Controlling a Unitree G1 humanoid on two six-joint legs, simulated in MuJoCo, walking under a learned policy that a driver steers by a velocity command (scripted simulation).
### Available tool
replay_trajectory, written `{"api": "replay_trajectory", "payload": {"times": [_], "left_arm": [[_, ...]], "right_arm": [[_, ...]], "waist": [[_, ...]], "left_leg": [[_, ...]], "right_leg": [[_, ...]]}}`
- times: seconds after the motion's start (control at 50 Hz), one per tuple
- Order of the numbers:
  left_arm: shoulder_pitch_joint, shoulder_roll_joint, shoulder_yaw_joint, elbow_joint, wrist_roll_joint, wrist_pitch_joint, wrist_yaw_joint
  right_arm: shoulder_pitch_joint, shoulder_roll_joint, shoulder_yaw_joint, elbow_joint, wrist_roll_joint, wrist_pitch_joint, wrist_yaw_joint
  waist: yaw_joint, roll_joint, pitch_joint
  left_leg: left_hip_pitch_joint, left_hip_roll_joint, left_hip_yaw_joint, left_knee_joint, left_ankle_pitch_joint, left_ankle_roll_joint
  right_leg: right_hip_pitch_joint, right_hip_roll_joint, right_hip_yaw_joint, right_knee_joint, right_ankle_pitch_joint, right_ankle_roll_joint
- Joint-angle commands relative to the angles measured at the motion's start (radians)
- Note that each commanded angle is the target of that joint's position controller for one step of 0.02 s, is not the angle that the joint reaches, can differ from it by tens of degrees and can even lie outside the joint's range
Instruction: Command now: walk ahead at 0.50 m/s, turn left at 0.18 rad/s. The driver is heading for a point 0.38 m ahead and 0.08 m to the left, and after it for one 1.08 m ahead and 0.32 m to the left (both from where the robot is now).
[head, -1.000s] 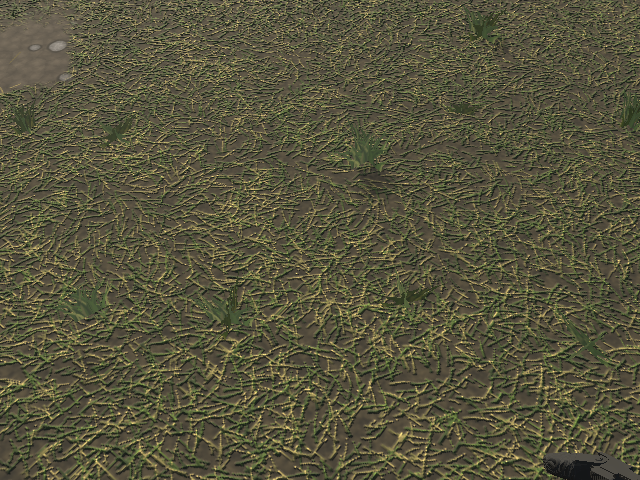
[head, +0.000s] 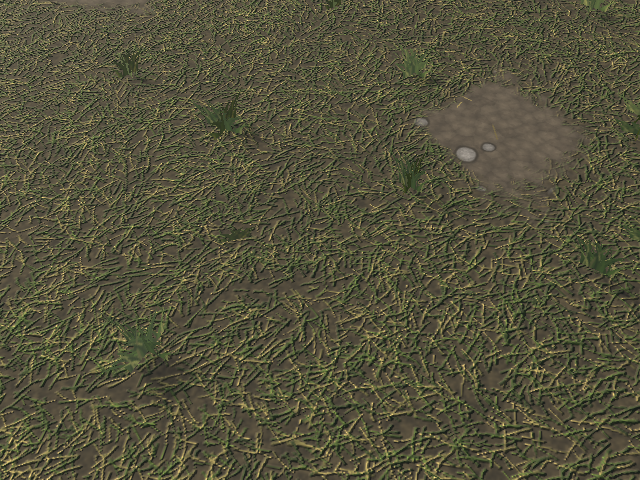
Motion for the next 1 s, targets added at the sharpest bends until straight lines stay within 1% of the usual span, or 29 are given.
{"api": "replay_trajectory", "payload": {"times": [0.02,0.06,0.08,0.1,0.12,0.14,0.16,0.18,0.2,0.22,0.24,0.3,0.36,0.44,0.5,0.54,0.58,0.6,0.62,0.64,0.66,0.68,0.7,0.72,0.76,0.8,0.86,0.92,1.0], "left_arm": [[0.056,0.165,0.045,-0.004,-0.001,0.002,0.010],[0.023,0.182,0.049,-0.009,0.002,0.010,0.017],[0.006,0.191,0.050,-0.014,0.003,0.016,0.020],[-0.013,0.186,0.045,-0.023,0.003,0.023,0.025],[0.002,0.159,0.030,-0.046,0.020,0.021,0.033],[0.132,0.040,-0.005,-0.060,0.029,-0.003,0.011],[0.057,0.113,0.002,-0.057,0.004,-0.032,-0.001],[-0.052,0.154,0.011,-0.097,-0.026,-0.054,-0.010],[-0.112,0.148,0.007,-0.111,-0.020,-0.066,-0.006],[-0.137,0.148,0.013,-0.120,0.003,-0.070,-0.001],[-0.125,0.148,0.019,-0.124,0.015,-0.064,0.002],[-0.098,0.117,0.016,-0.129,0.021,-0.038,0.008],[-0.196,0.089,0.006,-0.160,0.022,-0.029,0.014],[-0.321,0.064,-0.004,-0.188,0.009,-0.042,-0.001],[-0.377,0.078,-0.003,-0.203,0.002,-0.056,-0.019],[-0.378,0.098,0.004,-0.208,0.002,-0.064,-0.026],[-0.302,0.122,0.015,-0.192,0.003,-0.072,-0.024],[-0.197,0.153,0.031,-0.166,0.010,-0.076,-0.018],[-0.033,0.202,0.045,-0.146,0.022,-0.077,-0.012],[0.094,0.285,0.070,-0.104,0.023,-0.064,-0.014],[0.122,0.211,0.055,-0.081,-0.009,-0.056,-0.023],[0.059,0.150,0.037,-0.090,-0.015,-0.052,-0.021],[-0.007,0.131,0.026,-0.101,-0.003,-0.043,-0.019],[-0.047,0.110,0.016,-0.100,0.003,-0.039,-0.022],[-0.074,0.092,0.006,-0.096,0.012,-0.041,-0.025],[-0.064,0.110,0.010,-0.081,0.001,-0.046,-0.025],[-0.041,0.153,0.021,-0.058,-0.005,-0.041,-0.016],[0.005,0.169,0.023,-0.031,-0.015,-0.031,-0.011],[0.081,0.180,0.023,0.013,-0.022,-0.014,-0.010]], "right_arm": [[-0.142,-0.089,-0.014,-0.109,0.006,-0.022,0.023],[-0.070,-0.112,-0.024,-0.098,0.004,-0.020,0.030],[0.013,-0.137,-0.038,-0.077,0.000,-0.016,0.027],[0.152,-0.173,-0.060,-0.040,-0.004,-0.012,0.021],[0.302,-0.236,-0.078,-0.021,-0.008,-0.006,0.011],[0.345,-0.296,-0.089,-0.012,0.003,-0.009,0.017],[0.358,-0.202,-0.067,-0.009,0.016,-0.006,0.015],[0.294,-0.177,-0.059,-0.029,0.008,-0.004,0.008],[0.237,-0.169,-0.056,-0.048,-0.001,-0.001,0.003],[0.197,-0.152,-0.050,-0.060,-0.006,0.000,0.000],[0.179,-0.138,-0.042,-0.070,-0.015,-0.001,-0.004],[0.182,-0.146,-0.045,-0.082,-0.005,0.002,-0.017],[0.219,-0.181,-0.057,-0.076,0.001,0.009,-0.036],[0.280,-0.174,-0.056,-0.058,0.009,0.028,-0.050],[0.333,-0.156,-0.049,-0.036,0.009,0.036,-0.053],[0.344,-0.159,-0.050,-0.030,0.003,0.041,-0.054],[0.322,-0.167,-0.054,-0.033,0.000,0.046,-0.053],[0.306,-0.148,-0.047,-0.042,-0.002,0.045,-0.050],[0.286,-0.117,-0.031,-0.066,-0.016,0.041,-0.047],[0.441,-0.048,-0.008,-0.063,0.001,0.027,-0.045],[0.436,-0.098,-0.010,-0.056,0.010,0.017,-0.043],[0.316,-0.166,-0.029,-0.072,0.016,0.014,-0.040],[0.231,-0.161,-0.028,-0.093,0.009,0.013,-0.039],[0.187,-0.148,-0.029,-0.106,-0.007,0.010,-0.036],[0.210,-0.117,-0.028,-0.103,-0.009,0.013,-0.032],[0.212,-0.084,-0.020,-0.104,-0.011,0.018,-0.031],[0.114,-0.059,-0.006,-0.134,-0.018,0.014,-0.029],[0.015,-0.048,0.002,-0.154,-0.013,0.005,-0.020],[-0.088,-0.063,-0.001,-0.193,0.000,-0.003,-0.004]], "waist": [[0.024,-0.112,0.058],[-0.020,-0.133,0.003],[-0.064,-0.142,-0.058],[-0.138,-0.115,-0.138],[-0.184,-0.008,-0.248],[-0.101,0.240,-0.347],[-0.161,0.135,-0.356],[-0.168,0.082,-0.210],[-0.146,-0.025,-0.134],[-0.115,-0.058,-0.077],[-0.082,-0.037,-0.072],[-0.052,0.002,-0.053],[-0.079,0.002,-0.024],[-0.132,0.029,-0.024],[-0.158,0.035,-0.014],[-0.150,0.049,-0.008],[-0.100,0.074,-0.026],[-0.047,0.064,-0.098],[0.030,0.000,-0.238],[0.002,-0.277,-0.378],[0.016,-0.311,-0.345],[0.031,-0.190,-0.177],[0.015,-0.109,-0.087],[-0.007,-0.084,-0.016],[-0.051,-0.135,-0.008],[-0.061,-0.150,-0.017],[-0.039,-0.123,-0.006],[-0.003,-0.117,0.006],[0.026,-0.119,0.029]], "left_leg": [[-0.086,-0.002,-0.004,-0.029,-0.087,0.048],[0.037,-0.053,0.035,-0.031,-0.172,0.081],[0.160,-0.095,0.070,-0.030,-0.191,0.102],[0.355,-0.129,0.084,-0.058,-0.150,0.130],[0.642,0.025,-0.152,-0.050,-0.108,0.194],[0.983,0.247,-0.683,-0.150,-0.296,0.390],[1.023,0.240,-0.788,-0.260,-0.479,0.364],[0.906,0.216,-0.658,-0.282,-0.466,0.320],[0.765,0.179,-0.560,-0.294,-0.379,0.293],[0.645,0.151,-0.492,-0.308,-0.262,0.288],[0.577,0.120,-0.445,-0.325,-0.174,0.283],[0.474,0.086,-0.362,-0.354,-0.048,0.290],[0.407,0.044,-0.295,-0.363,-0.023,0.262],[0.374,0.002,-0.265,-0.334,-0.095,0.207],[0.466,0.045,-0.315,-0.283,-0.127,0.202],[0.547,0.081,-0.360,-0.234,-0.091,0.193],[0.582,0.083,-0.366,-0.160,0.071,0.176],[0.564,0.037,-0.331,-0.045,0.189,0.152],[0.441,-0.014,-0.271,0.197,0.091,0.119],[0.081,-0.171,-0.154,0.555,-0.362,0.036],[-0.090,-0.151,-0.173,0.676,-0.678,0.028],[-0.154,-0.096,-0.179,0.722,-0.603,0.031],[-0.142,-0.051,-0.131,0.693,-0.521,0.031],[-0.128,-0.021,-0.105,0.626,-0.468,0.026],[-0.041,0.018,-0.086,0.540,-0.412,0.017],[-0.025,0.029,-0.058,0.467,-0.384,0.001],[-0.028,0.037,-0.036,0.278,-0.238,-0.017],[0.038,0.010,-0.012,0.094,-0.074,-0.020],[0.049,-0.016,-0.009,-0.013,-0.055,0.000]], "right_leg": [[0.079,-0.340,0.073,-0.014,0.444,-0.115],[0.098,-0.332,0.026,0.076,0.731,-0.087],[0.096,-0.313,-0.003,0.182,0.916,-0.070],[0.042,-0.266,-0.052,0.370,0.991,-0.039],[-0.175,-0.221,-0.086,0.670,0.708,0.002],[-0.606,-0.009,-0.047,1.020,-0.150,0.081],[-0.737,-0.037,0.087,1.105,-0.244,0.066],[-0.801,-0.086,0.088,1.091,-0.160,0.051],[-0.773,-0.126,0.071,1.025,-0.090,0.044],[-0.736,-0.151,0.062,0.944,-0.052,0.053],[-0.672,-0.170,0.066,0.894,-0.027,0.059],[-0.637,-0.178,0.037,0.764,-0.007,0.101],[-0.634,-0.159,0.019,0.572,0.167,0.138],[-0.526,-0.103,0.006,0.335,0.389,0.145],[-0.526,-0.101,0.016,0.261,0.394,0.124],[-0.531,-0.101,0.018,0.226,0.318,0.095],[-0.434,-0.086,-0.009,0.178,0.253,0.050],[-0.270,-0.099,-0.006,0.166,0.277,0.010],[-0.006,-0.235,0.127,0.214,0.305,-0.062],[0.365,-0.445,0.529,0.193,0.185,-0.243],[0.365,-0.497,0.734,0.078,-0.037,-0.257],[0.228,-0.455,0.613,0.053,-0.127,-0.206],[0.089,-0.409,0.488,0.028,-0.071,-0.172],[-0.022,-0.366,0.405,-0.006,0.023,-0.163],[-0.127,-0.311,0.305,-0.050,0.157,-0.147],[-0.161,-0.299,0.236,-0.077,0.258,-0.161],[-0.172,-0.287,0.153,-0.104,0.346,-0.160],[-0.180,-0.259,0.083,-0.103,0.351,-0.131],[-0.090,-0.304,0.095,-0.067,0.346,-0.116]]}}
